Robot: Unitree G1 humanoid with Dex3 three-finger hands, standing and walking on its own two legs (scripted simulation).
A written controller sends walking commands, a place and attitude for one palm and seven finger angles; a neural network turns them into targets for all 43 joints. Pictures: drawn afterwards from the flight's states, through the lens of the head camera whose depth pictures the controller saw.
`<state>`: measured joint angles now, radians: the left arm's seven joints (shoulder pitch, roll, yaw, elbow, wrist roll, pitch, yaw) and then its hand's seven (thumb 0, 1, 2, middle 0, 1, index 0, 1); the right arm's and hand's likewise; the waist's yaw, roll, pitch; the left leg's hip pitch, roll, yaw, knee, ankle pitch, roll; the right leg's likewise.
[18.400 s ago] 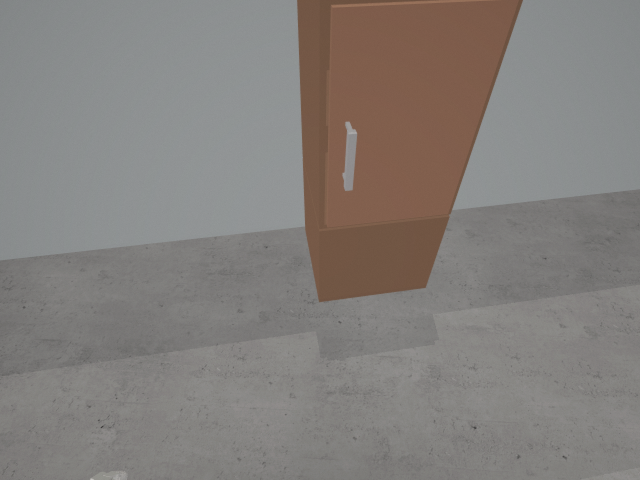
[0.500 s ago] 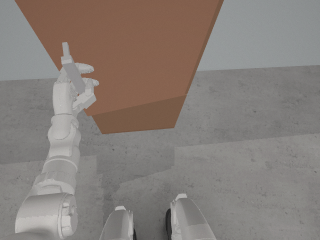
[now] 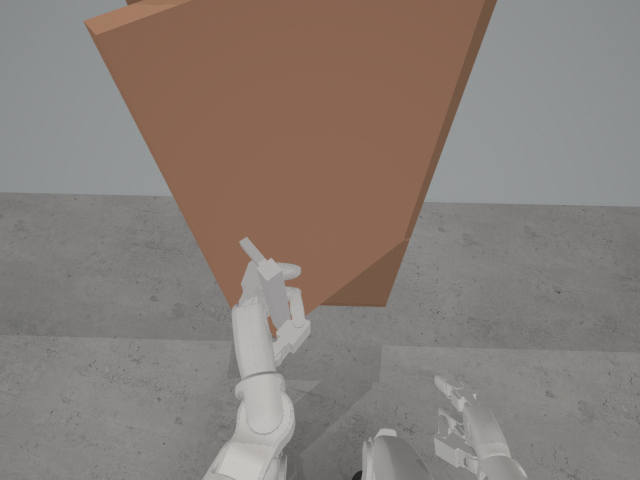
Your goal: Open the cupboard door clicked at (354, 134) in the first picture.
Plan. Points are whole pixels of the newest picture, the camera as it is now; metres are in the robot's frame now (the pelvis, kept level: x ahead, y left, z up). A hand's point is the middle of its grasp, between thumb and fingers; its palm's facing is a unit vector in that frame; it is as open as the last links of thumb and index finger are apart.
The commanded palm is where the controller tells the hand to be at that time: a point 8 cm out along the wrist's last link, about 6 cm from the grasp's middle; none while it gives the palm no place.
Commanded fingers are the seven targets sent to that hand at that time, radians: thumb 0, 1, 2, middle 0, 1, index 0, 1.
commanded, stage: pull the door open along its arc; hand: left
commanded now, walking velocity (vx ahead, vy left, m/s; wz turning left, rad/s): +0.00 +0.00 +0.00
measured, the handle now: (267, 289) +0.34 +0.08 +0.02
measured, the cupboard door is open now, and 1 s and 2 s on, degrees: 41 41 45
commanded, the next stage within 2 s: open thumb and fingers to let go in 0.04 s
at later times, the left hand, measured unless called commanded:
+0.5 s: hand (306, 325) +0.30 +0.03 +0.01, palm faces +0.39 -0.92 -0.06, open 9.1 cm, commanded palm +0.25 +0.07 +0.01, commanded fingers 0.00 -0.43 0.33 -0.31 -1.21 -0.31 -1.21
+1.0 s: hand (303, 328) +0.30 +0.04 +0.01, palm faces +0.32 -0.95 -0.05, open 14.9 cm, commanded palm +0.25 +0.08 +0.01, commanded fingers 0.00 -0.50 0.30 -0.15 -0.30 -0.15 -0.30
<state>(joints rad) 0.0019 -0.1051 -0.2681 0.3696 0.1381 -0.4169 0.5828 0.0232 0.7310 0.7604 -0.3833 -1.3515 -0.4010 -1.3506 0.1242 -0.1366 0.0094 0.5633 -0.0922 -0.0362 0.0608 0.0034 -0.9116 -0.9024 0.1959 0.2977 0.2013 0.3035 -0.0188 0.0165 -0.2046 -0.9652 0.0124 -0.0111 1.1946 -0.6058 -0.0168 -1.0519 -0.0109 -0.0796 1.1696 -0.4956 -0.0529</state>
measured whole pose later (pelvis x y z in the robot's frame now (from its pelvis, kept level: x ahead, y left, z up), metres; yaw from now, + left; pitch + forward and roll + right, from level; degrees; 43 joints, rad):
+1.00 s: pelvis -0.02 -0.02 -0.01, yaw +2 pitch +21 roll +1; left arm -0.07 -0.12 -0.23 0.41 0.13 -0.41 0.62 -0.01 -0.49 0.30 -0.30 -0.65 -0.31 -0.69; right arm 0.15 -0.18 -0.01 0.61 -0.09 -0.11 0.02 0.01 -0.91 -0.90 0.20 0.30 0.20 0.30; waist -0.02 0.02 -0.20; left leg -1.02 0.00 -0.04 1.24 -0.58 -0.04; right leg -1.10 -0.03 -0.10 1.23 -0.49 -0.08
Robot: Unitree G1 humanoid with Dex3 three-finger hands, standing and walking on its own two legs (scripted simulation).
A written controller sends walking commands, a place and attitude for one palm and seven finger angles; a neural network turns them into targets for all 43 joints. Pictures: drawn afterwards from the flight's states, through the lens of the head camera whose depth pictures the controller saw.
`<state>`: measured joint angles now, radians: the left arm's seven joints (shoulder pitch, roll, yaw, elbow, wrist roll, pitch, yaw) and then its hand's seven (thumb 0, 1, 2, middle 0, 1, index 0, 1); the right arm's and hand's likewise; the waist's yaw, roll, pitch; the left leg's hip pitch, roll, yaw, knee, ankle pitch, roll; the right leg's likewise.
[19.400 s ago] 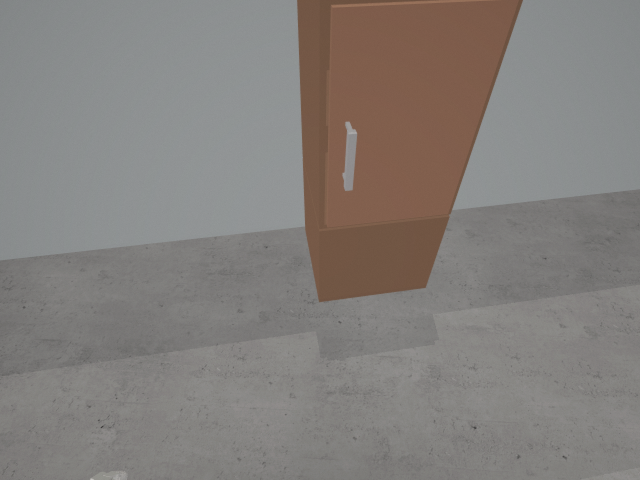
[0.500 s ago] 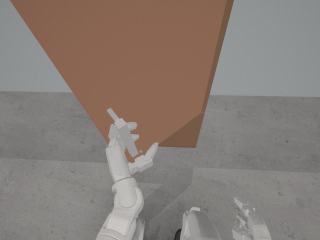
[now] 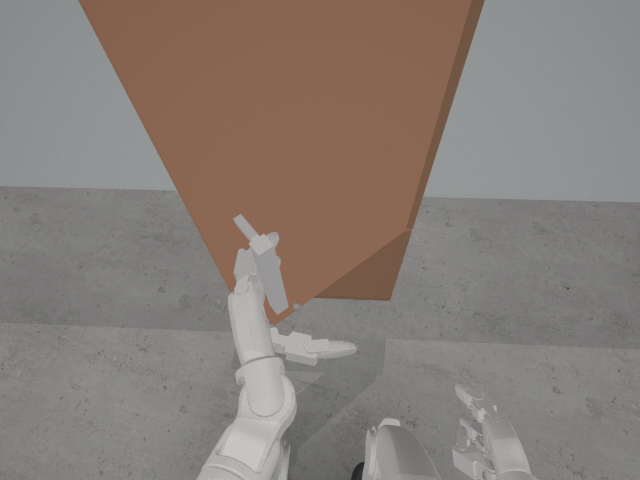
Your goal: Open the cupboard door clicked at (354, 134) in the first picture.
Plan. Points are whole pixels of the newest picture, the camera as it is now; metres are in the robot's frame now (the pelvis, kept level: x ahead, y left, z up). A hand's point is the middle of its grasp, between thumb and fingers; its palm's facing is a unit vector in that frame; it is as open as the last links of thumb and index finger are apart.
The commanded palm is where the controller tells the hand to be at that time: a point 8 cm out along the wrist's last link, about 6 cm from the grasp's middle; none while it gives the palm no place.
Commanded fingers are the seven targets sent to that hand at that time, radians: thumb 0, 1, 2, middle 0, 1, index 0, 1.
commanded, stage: slide the hand sideways off the handle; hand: left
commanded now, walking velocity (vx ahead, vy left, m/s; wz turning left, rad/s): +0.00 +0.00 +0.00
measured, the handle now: (262, 268) +0.37 +0.09 +0.03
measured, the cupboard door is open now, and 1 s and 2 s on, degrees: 41 45 45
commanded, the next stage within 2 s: draw the hand back to the body in 1.26 s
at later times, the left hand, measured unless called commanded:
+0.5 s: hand (293, 341) +0.28 +0.04 +0.02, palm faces -0.13 -0.99 +0.01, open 16.2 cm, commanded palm +0.26 +0.11 +0.02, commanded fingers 0.00 -0.50 0.30 -0.15 -0.30 -0.15 -0.30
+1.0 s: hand (247, 377) +0.24 +0.09 +0.02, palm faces -0.07 -1.00 +0.01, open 16.1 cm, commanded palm +0.21 +0.16 +0.02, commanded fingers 0.00 -0.50 0.30 -0.15 -0.30 -0.15 -0.30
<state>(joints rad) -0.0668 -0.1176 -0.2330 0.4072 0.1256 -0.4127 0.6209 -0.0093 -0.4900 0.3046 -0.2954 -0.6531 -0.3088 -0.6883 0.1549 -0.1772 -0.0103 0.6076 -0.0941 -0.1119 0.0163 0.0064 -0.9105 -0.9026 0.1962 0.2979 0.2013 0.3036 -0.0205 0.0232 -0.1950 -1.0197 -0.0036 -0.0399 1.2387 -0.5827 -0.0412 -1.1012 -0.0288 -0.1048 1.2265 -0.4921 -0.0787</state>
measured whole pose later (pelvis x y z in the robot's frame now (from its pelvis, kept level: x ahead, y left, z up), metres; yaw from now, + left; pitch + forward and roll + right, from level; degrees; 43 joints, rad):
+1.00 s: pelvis +0.01 +0.02 -0.02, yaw -1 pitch +21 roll +0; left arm 0.37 0.06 -0.21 -0.02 -0.01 -0.48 0.05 -0.01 -0.50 0.30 -0.18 -0.32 -0.21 -0.32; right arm 0.18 -0.21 0.00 0.42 -0.02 -0.04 0.01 0.01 -0.91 -0.90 0.20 0.30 0.20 0.30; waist 0.01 0.02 -0.18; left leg -1.05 -0.01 -0.02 1.34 -0.65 -0.01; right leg -1.13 -0.04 -0.08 1.31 -0.54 -0.05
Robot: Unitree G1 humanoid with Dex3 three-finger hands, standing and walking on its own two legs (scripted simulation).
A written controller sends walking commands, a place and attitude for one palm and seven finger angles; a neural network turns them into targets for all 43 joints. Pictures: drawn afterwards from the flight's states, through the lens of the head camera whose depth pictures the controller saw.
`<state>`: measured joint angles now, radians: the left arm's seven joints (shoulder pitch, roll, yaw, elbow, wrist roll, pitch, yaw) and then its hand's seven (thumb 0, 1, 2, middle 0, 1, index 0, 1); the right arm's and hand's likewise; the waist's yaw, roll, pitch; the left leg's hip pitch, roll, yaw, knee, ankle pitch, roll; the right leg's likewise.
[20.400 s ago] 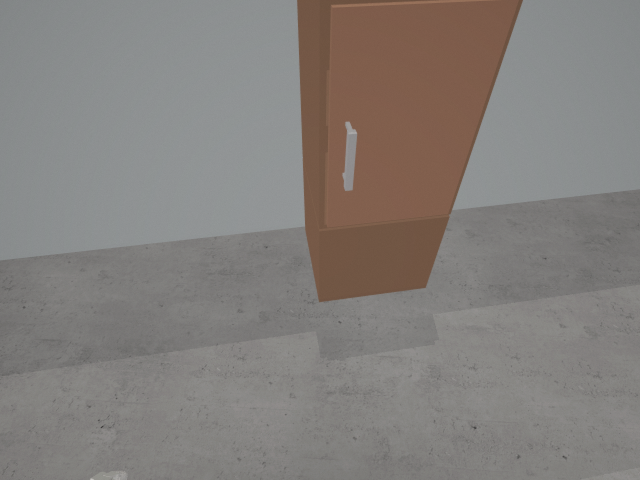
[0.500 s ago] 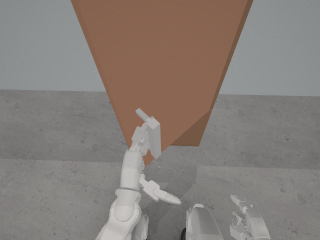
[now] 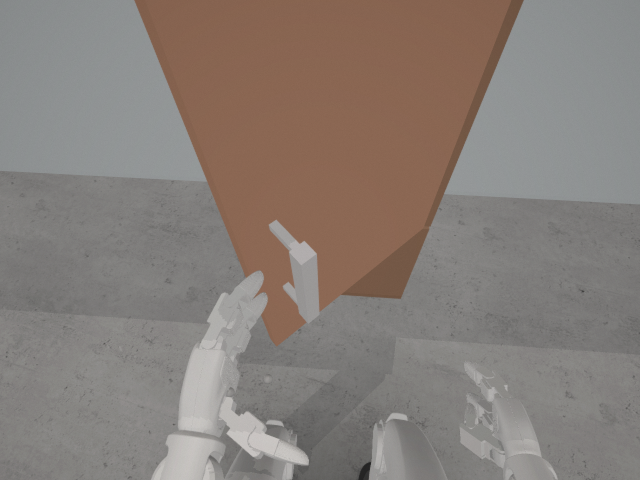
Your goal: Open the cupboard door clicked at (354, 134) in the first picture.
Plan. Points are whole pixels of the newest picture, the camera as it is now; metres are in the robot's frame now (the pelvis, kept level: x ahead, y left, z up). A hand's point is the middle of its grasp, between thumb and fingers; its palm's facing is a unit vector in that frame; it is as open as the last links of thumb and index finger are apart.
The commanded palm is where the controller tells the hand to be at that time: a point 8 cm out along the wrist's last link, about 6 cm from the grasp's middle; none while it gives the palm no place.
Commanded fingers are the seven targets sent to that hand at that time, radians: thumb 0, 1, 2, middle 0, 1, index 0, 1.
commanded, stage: slide the hand sideways off the handle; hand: left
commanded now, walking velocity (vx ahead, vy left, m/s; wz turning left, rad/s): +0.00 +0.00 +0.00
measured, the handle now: (295, 276) +0.35 +0.05 +0.05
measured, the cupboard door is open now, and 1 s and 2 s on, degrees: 45 45 45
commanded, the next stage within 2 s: draw the hand back to the body in 0.26 s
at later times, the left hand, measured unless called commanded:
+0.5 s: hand (212, 402) +0.20 +0.12 +0.06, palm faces -0.07 -1.00 -0.01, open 16.3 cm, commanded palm +0.17 +0.18 +0.07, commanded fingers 0.00 -0.50 0.30 -0.15 -0.30 -0.15 -0.30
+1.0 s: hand (82, 384) +0.20 +0.20 +0.15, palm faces +0.10 -0.96 -0.27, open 15.4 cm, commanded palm +0.17 +0.25 +0.18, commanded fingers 0.00 -0.05 0.50 -0.17 -0.30 -0.17 -0.30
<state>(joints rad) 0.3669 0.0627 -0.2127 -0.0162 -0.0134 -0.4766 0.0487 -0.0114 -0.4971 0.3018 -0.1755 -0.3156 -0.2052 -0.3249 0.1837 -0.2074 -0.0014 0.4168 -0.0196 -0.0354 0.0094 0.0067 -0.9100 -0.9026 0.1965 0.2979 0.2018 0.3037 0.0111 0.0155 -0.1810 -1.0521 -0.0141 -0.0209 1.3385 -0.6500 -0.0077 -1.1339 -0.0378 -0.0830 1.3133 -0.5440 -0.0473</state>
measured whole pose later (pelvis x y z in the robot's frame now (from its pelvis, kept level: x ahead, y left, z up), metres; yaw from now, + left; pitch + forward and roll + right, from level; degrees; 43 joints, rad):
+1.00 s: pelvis +0.02 +0.02 +0.07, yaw -1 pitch +9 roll -2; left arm 0.68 0.29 0.04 -0.41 -0.07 -0.08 0.04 -0.01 -0.34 0.37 -0.16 -0.30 -0.16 -0.30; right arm 0.31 -0.22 0.02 0.38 0.03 -0.03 -0.11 0.01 -0.91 -0.90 0.20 0.30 0.20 0.30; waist 0.02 0.05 -0.16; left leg -0.58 -0.01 -0.02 0.97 -0.54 0.02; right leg -0.64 -0.02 -0.08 0.92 -0.42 -0.01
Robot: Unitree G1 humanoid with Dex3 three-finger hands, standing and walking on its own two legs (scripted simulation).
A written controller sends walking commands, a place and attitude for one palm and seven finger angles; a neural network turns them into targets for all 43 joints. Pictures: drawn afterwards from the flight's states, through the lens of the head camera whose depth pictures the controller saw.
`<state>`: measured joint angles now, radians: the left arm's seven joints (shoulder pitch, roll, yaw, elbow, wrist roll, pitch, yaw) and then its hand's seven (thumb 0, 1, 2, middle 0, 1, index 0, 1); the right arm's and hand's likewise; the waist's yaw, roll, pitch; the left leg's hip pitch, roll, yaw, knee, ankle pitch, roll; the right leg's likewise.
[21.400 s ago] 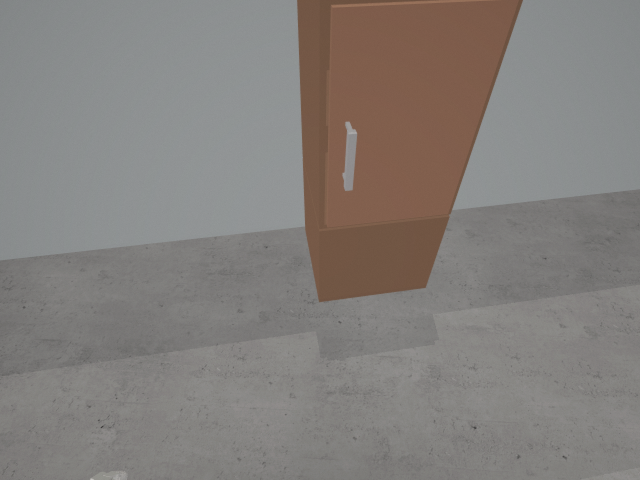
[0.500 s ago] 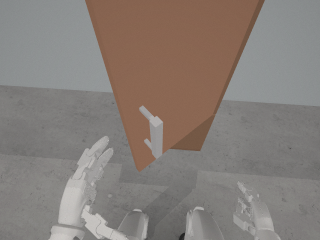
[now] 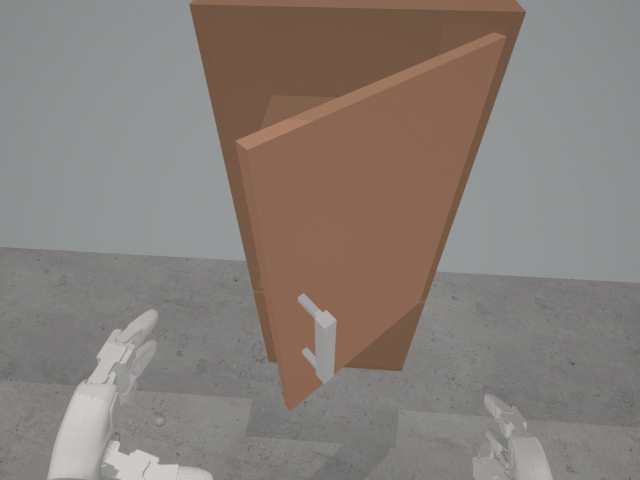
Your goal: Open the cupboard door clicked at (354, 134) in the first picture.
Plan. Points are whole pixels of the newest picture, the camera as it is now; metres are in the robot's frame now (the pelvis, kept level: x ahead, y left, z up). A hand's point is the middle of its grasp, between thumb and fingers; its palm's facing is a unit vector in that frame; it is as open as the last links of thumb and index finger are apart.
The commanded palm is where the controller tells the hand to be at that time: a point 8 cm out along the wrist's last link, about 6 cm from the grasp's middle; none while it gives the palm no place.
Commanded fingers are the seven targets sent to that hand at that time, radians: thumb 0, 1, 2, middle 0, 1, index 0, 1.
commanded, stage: draw the hand back to the body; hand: left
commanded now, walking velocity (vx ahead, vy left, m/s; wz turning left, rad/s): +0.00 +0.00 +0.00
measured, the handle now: (315, 340) +0.32 +0.04 -0.03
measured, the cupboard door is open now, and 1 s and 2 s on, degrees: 45 45 45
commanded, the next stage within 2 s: step back with the hand held close in 0.94 s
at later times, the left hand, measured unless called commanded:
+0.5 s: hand (44, 331) +0.20 +0.24 +0.20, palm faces +0.42 -0.81 -0.41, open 9.7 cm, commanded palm +0.15 +0.29 +0.22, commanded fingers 0.00 0.83 0.87 -0.20 -0.30 -0.20 -0.30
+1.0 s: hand (35, 321) +0.20 +0.24 +0.22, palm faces +0.46 -0.79 -0.40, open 7.4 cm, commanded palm +0.15 +0.28 +0.23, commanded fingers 0.00 0.90 0.90 -0.20 -0.30 -0.20 -0.30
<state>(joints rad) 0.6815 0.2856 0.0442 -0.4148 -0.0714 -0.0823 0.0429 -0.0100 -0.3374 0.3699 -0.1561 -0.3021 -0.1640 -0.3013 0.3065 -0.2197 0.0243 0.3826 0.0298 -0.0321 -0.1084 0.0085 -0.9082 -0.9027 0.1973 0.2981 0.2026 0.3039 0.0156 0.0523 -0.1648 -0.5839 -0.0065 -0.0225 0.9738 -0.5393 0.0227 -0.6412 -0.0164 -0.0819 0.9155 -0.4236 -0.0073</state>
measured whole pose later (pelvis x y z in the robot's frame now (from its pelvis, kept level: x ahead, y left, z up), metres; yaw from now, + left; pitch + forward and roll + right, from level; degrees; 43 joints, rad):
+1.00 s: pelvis +0.01 -0.02 +0.06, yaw -1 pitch -5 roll -1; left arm 0.48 0.33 0.34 -0.39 -0.06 -0.10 0.11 0.02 0.89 0.90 -0.21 -0.30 -0.22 -0.30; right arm 0.21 -0.23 0.02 0.64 0.00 -0.14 -0.09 0.01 -0.91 -0.90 0.20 0.30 0.20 0.30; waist 0.07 0.08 0.01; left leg -0.04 0.01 0.00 0.42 -0.30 0.00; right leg -0.12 0.02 -0.06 0.41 -0.21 -0.03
